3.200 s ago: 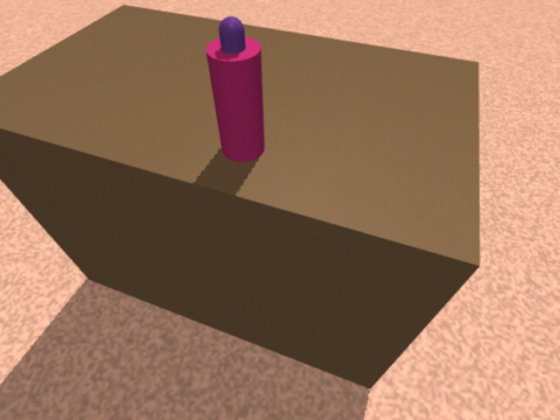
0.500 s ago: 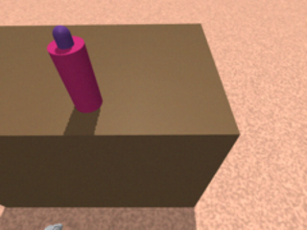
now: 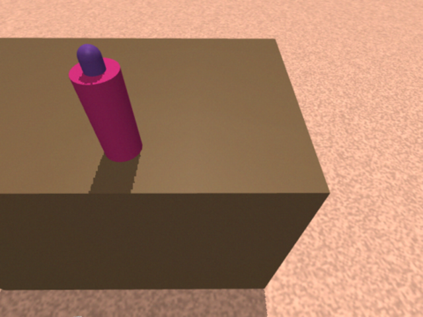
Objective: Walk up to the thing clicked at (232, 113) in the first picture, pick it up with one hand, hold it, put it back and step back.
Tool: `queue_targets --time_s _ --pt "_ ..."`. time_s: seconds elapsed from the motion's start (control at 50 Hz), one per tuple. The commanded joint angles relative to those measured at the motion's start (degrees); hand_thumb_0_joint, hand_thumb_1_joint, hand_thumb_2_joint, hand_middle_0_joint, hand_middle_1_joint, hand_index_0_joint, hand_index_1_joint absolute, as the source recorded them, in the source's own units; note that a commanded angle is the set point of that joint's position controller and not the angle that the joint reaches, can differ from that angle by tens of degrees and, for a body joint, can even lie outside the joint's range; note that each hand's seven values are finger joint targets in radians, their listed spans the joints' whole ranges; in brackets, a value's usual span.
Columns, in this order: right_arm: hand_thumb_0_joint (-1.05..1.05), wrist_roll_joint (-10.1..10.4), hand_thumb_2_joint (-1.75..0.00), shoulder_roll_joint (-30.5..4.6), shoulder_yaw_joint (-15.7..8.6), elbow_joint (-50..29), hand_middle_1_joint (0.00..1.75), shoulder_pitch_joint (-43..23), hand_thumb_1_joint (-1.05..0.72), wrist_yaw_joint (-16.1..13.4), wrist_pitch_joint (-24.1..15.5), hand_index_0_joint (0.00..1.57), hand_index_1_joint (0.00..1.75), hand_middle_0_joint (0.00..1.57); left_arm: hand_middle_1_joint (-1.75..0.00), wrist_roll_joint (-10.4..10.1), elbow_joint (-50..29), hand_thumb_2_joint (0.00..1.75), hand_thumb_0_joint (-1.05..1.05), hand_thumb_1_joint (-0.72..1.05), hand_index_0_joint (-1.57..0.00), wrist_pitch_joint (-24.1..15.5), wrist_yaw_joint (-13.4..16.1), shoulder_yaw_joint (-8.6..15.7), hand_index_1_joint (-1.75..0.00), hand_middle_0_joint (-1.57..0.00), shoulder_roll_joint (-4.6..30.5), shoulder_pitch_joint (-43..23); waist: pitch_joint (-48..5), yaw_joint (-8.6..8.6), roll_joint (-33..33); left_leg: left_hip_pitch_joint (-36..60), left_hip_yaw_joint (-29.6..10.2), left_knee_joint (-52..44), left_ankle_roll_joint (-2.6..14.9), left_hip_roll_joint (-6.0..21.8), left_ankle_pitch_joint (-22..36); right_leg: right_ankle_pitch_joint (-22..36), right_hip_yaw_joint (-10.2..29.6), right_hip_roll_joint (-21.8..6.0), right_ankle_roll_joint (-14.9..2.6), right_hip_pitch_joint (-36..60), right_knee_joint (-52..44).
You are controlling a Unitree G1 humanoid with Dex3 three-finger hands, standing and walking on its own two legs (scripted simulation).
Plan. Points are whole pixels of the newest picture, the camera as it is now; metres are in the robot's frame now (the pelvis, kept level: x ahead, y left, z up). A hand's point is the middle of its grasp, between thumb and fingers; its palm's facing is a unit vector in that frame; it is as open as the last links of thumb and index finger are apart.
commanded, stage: walk up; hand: left
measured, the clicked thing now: (108, 106) +0.47 +0.21 +0.14
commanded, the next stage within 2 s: stand in 0.30 s
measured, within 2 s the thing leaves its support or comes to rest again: neither
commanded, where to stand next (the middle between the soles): +0.04 +0.00 m, yaw +2 degrees
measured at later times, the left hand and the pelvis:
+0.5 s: hand out of the picture +0.09 +0.26 -0.15, palm faces -0.02 -0.94 -0.35, open 7.4 cm; pelvis +0.00 +0.00 +0.00, yaw +0 degrees
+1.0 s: hand out of the picture +0.07 +0.26 -0.15, palm faces -0.02 -0.94 -0.35, open 7.4 cm; pelvis +0.00 +0.00 +0.00, yaw +0 degrees
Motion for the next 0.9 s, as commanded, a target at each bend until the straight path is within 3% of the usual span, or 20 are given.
queue_targets --time_s 0.0,0.26,0.36,0.54,0.88 --pt "0.0 0.0 -0.9 -11.6 -2.4 -3.4 0.3 -2.9 -0.9 -0.8 -0.9 0.2 0.3 0.2 -0.3 -0.1 -3.3 0.9 0.0 0.9 -0.2 -1.3 0.8 2.0 -0.3 -0.2 11.9 -3.5 -5.9 -0.04 0.5 2.9 -3.5 -3.6 2.69 4.9 6.4 8.2 3.3 -5.3 -2.62 0.1 -3.4" --pt "0.0 -0.1 -0.9 -11.5 -2.8 -3.3 0.3 -3.5 -0.9 -0.8 -0.7 0.2 0.3 0.2 -0.3 0.2 -2.9 0.9 0.0 0.9 -0.2 -1.2 0.9 1.9 -0.3 -0.2 11.7 -2.7 -5.1 -0.02 0.3 3.1 -3.7 -4.6 2.81 5.0 5.9 8.3 2.9 -5.0 -2.35 0.0 -3.7" --pt "0.0 -0.4 -0.9 -11.8 -2.7 -3.7 0.3 -3.0 -0.9 -1.0 -1.1 0.2 0.3 0.2 -0.3 0.2 -4.0 0.9 0.0 0.9 -0.2 -1.5 0.9 1.8 -0.3 -0.2 12.1 -1.0 -7.2 0.02 0.1 4.9 -4.0 -3.7 2.55 5.5 12.1 13.2 2.8 -6.0 -2.16 1.4 -2.8" --pt "0.0 -0.2 -0.9 -11.9 -2.6 -3.6 0.3 -2.9 -0.9 -0.8 -0.7 0.2 0.3 0.2 -0.3 0.2 -4.7 0.9 0.0 0.9 -0.2 -1.2 0.9 1.5 -0.3 -0.2 12.3 -0.3 -5.0 0.14 0.0 2.8 -4.3 -4.8 2.54 5.2 5.8 6.6 2.7 -5.6 -2.26 0.1 -4.0" --pt "0.0 -0.3 -0.9 -12.3 -2.5 -3.9 0.3 -2.1 -0.9 -0.8 -0.7 0.2 0.3 0.2 -0.3 0.2 -5.5 0.9 0.0 0.9 -0.2 -1.2 0.8 1.4 -0.3 -0.2 12.9 0.5 -4.9 -0.05 0.2 2.9 -4.4 -4.2 2.75 5.1 4.8 6.0 3.1 -6.0 -2.61 -0.2 -4.4"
